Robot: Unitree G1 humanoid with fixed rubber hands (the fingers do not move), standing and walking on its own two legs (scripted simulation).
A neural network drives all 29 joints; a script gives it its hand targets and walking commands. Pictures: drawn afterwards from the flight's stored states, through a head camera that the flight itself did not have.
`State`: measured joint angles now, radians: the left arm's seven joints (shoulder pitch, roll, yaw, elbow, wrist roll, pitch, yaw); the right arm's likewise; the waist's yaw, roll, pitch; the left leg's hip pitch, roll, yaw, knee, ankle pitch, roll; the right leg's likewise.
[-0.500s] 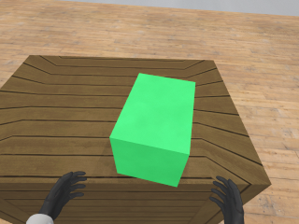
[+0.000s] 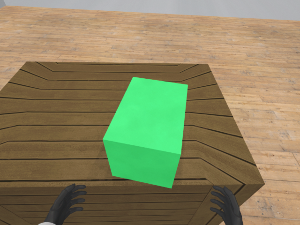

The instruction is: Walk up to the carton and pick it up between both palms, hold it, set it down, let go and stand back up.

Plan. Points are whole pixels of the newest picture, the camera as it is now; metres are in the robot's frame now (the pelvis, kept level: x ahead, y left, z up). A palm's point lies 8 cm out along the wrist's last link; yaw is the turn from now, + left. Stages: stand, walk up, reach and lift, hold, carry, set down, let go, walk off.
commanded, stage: set down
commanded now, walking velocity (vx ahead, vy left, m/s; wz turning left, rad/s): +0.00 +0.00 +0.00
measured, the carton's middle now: (151, 129) +0.41 +0.03 +0.01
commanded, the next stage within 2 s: let go in 0.60 s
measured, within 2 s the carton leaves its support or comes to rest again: neither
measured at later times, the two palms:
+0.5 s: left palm (78, 223) +0.16 +0.21 -0.07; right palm out of the picture +0.15 -0.22 -0.07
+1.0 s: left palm (84, 223) +0.16 +0.20 -0.08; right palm out of the picture +0.15 -0.25 -0.09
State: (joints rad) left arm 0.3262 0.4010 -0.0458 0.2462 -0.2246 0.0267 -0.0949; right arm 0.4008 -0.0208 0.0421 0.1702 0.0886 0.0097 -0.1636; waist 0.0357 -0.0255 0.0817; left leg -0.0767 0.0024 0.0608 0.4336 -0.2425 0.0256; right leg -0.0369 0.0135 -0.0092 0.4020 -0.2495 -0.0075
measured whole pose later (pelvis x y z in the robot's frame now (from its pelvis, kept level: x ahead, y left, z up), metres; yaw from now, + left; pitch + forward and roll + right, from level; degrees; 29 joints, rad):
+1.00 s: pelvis +0.01 -0.03 +0.00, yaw +0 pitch -4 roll +0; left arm 0.20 0.20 0.00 0.56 0.00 0.10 0.01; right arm 0.20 -0.17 -0.02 0.76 -0.01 -0.22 0.02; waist 0.00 -0.01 0.07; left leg -0.11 0.03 0.05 0.41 -0.24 -0.01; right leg -0.09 0.03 -0.02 0.41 -0.26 -0.04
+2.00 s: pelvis -0.04 -0.02 +0.00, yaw +2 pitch -4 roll +0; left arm 0.41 0.20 -0.03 0.96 0.01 -0.01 0.02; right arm 0.39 -0.19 0.02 1.02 -0.01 0.00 -0.01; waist 0.01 0.02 0.00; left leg -0.22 0.01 0.02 0.48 -0.19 0.00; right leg -0.18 0.02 -0.05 0.48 -0.23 -0.03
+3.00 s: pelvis -0.02 -0.02 +0.00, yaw +1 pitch -2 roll +0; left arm 0.33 0.16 -0.02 1.04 0.00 -0.02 0.04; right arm 0.33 -0.16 0.02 1.07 0.00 0.00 -0.04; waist 0.00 0.02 0.02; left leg -0.20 0.01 0.01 0.45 -0.21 -0.01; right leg -0.18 0.03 -0.03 0.46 -0.24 -0.04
